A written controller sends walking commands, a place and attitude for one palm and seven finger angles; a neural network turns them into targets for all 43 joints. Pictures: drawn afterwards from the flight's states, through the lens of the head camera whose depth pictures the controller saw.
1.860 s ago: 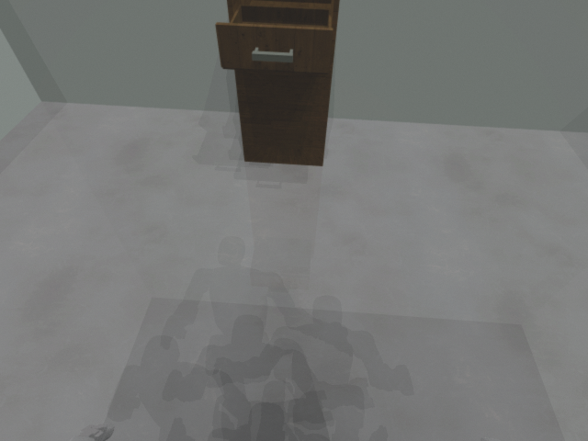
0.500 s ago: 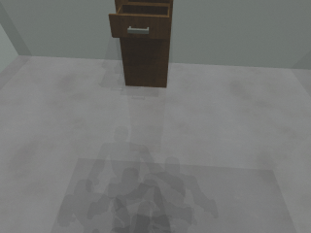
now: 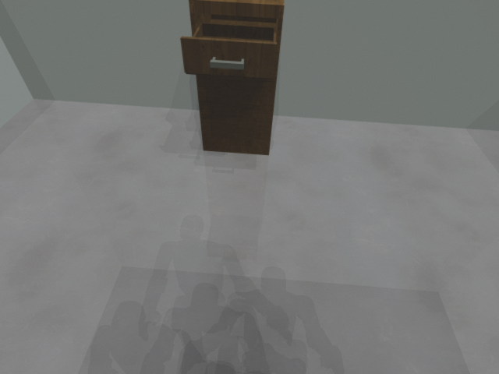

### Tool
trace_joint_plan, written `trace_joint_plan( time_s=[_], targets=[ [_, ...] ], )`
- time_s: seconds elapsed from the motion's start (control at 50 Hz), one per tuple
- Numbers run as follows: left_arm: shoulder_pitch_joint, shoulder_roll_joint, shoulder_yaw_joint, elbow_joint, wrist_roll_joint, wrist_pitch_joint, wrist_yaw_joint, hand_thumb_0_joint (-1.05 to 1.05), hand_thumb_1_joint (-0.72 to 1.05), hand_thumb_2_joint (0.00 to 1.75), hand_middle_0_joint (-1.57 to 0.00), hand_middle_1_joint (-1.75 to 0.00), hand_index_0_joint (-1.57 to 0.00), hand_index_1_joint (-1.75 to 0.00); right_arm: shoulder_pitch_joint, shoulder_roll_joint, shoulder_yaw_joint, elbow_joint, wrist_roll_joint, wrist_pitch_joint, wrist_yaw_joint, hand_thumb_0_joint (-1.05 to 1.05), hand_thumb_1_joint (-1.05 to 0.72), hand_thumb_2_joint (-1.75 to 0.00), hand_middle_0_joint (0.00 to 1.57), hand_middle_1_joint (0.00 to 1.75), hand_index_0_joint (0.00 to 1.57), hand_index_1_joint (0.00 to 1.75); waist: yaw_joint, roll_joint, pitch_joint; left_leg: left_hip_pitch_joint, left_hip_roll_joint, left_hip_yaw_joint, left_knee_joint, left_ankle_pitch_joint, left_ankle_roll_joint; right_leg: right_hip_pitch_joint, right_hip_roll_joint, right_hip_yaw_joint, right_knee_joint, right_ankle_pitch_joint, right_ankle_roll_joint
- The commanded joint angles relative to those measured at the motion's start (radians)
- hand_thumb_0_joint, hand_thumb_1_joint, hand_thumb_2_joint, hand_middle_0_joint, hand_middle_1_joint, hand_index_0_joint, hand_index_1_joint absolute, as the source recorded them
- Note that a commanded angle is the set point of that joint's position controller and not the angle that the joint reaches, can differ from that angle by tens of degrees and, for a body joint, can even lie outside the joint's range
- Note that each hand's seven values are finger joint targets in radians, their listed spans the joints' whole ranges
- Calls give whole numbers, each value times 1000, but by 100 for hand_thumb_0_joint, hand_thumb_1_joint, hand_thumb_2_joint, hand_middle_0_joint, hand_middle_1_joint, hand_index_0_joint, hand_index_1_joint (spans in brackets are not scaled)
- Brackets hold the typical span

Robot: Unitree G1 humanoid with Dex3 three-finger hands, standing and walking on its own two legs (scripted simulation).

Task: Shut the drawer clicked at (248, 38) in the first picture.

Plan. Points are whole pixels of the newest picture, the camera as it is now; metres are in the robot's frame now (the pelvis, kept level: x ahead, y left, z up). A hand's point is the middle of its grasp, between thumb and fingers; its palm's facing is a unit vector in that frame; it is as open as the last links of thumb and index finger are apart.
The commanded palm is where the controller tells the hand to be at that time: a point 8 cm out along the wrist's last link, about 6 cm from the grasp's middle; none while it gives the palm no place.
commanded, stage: walk to a spot facing it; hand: left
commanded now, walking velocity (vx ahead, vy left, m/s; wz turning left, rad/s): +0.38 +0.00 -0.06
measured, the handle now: (227, 62) +1.22 +0.17 -0.04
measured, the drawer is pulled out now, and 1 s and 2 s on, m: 0.30 0.30 0.30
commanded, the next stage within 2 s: take the last steps up to it in 1.20 s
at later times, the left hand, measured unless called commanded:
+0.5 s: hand (184, 320) +0.27 +0.15 -0.18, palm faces -0.01 -0.98 -0.22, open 7.3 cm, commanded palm none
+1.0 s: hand (178, 273) +0.37 +0.19 -0.17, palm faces +0.05 -0.99 -0.15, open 7.4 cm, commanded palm none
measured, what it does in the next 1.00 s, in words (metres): walks ahead: right foot, then left foot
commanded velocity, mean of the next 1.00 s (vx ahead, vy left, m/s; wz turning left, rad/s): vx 0.38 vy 0.00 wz -0.01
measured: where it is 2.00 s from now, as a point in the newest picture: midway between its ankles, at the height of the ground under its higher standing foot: (261, 269)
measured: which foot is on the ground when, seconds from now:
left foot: down 0.00-0.40, up 0.42-0.78, down 0.80-1.00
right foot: down 0.00-0.06, up 0.08-0.38, down 0.40-0.80, up 0.82-1.00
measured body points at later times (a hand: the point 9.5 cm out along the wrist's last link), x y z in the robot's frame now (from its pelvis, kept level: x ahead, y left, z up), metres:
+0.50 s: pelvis +0.17 -0.04 -0.02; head +0.20 -0.04 +0.43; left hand +0.27 +0.21 -0.16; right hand +0.03 -0.24 -0.16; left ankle +0.04 +0.10 -0.64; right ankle +0.23 -0.14 -0.74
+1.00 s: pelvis +0.38 +0.01 +0.01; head +0.38 +0.03 +0.46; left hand +0.37 +0.24 -0.16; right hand +0.41 -0.23 -0.13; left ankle +0.38 +0.09 -0.74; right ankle +0.37 -0.13 -0.64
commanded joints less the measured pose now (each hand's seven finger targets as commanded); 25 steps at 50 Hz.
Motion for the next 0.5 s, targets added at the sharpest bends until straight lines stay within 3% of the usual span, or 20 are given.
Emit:
trace_joint_plan(
  time_s=[0.0,0.02,0.04,0.06,0.08,0.12,0.14,0.2,0.26,0.28,0.32,0.34,0.36,0.38,0.4,0.42,0.44,0.48],
  targets=[
    [29,148,48,-47,2,-23,6,0,90,90,-20,-30,-20,-30,107,-67,-25,-31,3,-48,-6,0,-90,-90,20,30,20,30,-47,-54,130,24,25,21,-117,19,19,-142,-173,184,-79,-77,-116],
    [6,108,43,-61,2,-23,0,0,90,90,-20,-30,-20,-30,193,-108,-39,0,-2,-53,-8,0,-90,-90,20,30,20,30,-79,120,134,155,118,-132,-197,44,68,-282,-64,69,116,-67,-67],
    [-55,49,33,-93,4,-29,-2,0,90,90,-20,-30,-20,-30,315,-165,-60,36,-10,-59,-16,0,-90,-90,20,30,20,30,-123,314,165,247,297,-374,-324,91,156,-475,19,-87,393,-157,-19],
    [-139,57,33,-137,10,-39,4,0,90,90,-20,-30,-20,-30,381,-138,-55,51,-8,-63,-28,0,-90,-90,20,30,20,30,-138,231,233,272,374,-459,-353,258,221,-618,-29,-22,544,-238,-20],
    [-140,47,40,-132,9,-44,0,0,90,90,-20,-30,-20,-30,366,-99,-46,50,-4,-68,-34,0,-90,-90,20,30,20,30,-111,114,246,280,379,-416,-330,376,241,-657,-82,9,614,-194,-22],
    [-117,21,42,-117,9,-46,-15,0,90,90,-20,-30,-20,-30,317,-61,-44,31,-2,-85,-38,0,-90,-90,20,30,20,30,-74,63,193,270,330,-283,-324,477,214,-619,-122,-7,620,-124,-11],
    [-101,-2,40,-112,7,-39,-20,0,90,90,-20,-30,-20,-30,301,-58,-43,31,-2,-89,-39,0,-90,-90,20,30,20,30,-54,97,182,251,299,-213,-337,464,196,-595,-128,-23,600,-83,-3],
    [-138,-44,35,-124,6,-30,-31,0,90,90,-20,-30,-20,-30,320,-15,-40,55,-1,-97,-42,0,-90,-90,20,30,20,30,-49,137,203,180,224,-81,-371,456,157,-517,-124,-91,440,17,1],
    [-164,-61,37,-134,0,-35,-34,0,90,90,-20,-30,-20,-30,316,-24,-46,72,-5,-95,-41,0,-90,-90,20,30,20,30,-40,140,181,138,216,-17,-358,515,142,-358,-91,-141,246,83,-18],
    [-136,-55,42,-123,1,-36,-32,0,90,90,-20,-30,-20,-30,311,-31,-49,79,-4,-93,-42,0,-90,-90,20,30,20,30,-23,128,163,128,225,-9,-324,581,140,-286,-75,-145,219,93,-32],
    [3,-28,54,-83,5,-41,-25,0,90,90,-20,-30,-20,-30,290,-46,-54,82,1,-87,-39,0,-90,-90,20,30,20,30,43,97,93,102,204,37,-155,739,117,-93,-27,-176,161,116,-55],
    [138,1,66,-41,10,-48,-20,0,90,90,-20,-30,-20,-30,275,-43,-56,79,6,-85,-37,0,-90,-90,20,30,20,30,105,68,34,40,167,70,16,720,89,84,-17,-178,113,154,-61],
    [277,84,89,-4,19,-65,-8,0,90,90,-20,-30,-20,-30,289,-5,-51,69,13,-84,-25,0,-90,-90,20,30,20,30,157,-53,-49,-139,113,92,300,507,53,300,-153,-20,52,59,-108],
    [369,193,115,16,13,-69,8,0,90,90,-20,-30,-20,-30,327,72,-41,33,24,-89,-21,0,-90,-90,20,30,20,30,155,-290,-167,-367,-21,96,678,-111,20,425,-469,479,-117,-49,-224],
    [324,204,116,11,-5,-63,10,0,90,90,-20,-30,-20,-30,243,59,-47,8,23,-81,-19,0,-90,-90,20,30,20,30,143,-210,-126,-436,15,-4,837,-158,46,322,-515,579,-235,-225,-260],
    [214,152,103,-18,-6,-56,15,0,90,90,-20,-30,-20,-30,162,60,-60,-17,17,-73,-12,0,-90,-90,20,30,20,30,109,-119,-20,-464,58,-19,882,-66,50,160,-487,519,-281,-341,-227],
    [127,98,83,-38,2,-59,21,0,90,90,-20,-30,-20,-30,135,71,-57,-23,5,-69,-7,0,-90,-90,20,30,20,30,68,-101,77,-468,109,-33,848,-1,45,-3,-454,414,-274,-311,-203],
    [45,22,57,-55,13,-68,26,0,90,90,-20,-30,-20,-30,190,103,-56,-5,-8,-40,-3,0,-90,-90,20,30,20,30,-12,-70,101,-371,131,-19,749,56,21,-180,-386,212,-289,-192,-160]
  ],
)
